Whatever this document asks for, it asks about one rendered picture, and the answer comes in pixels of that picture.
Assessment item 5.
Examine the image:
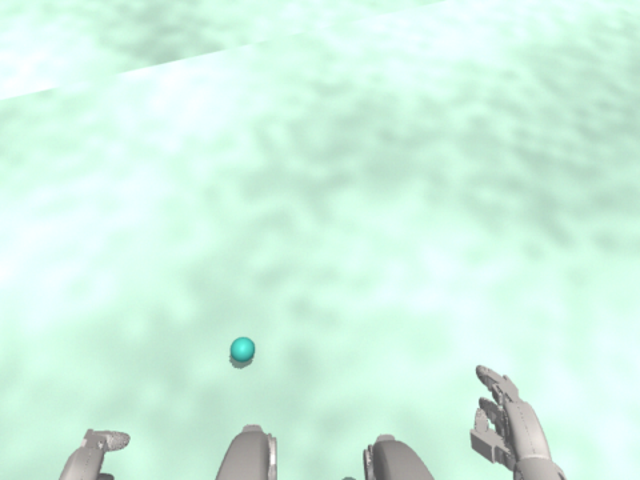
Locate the right robot arm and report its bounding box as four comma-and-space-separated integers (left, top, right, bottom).
513, 457, 567, 480

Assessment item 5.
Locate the right robot hand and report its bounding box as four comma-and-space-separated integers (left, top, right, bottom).
470, 365, 552, 471

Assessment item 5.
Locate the ball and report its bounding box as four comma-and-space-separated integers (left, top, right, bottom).
230, 337, 255, 362

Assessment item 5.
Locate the left robot hand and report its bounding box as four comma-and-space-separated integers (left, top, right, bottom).
59, 429, 130, 480

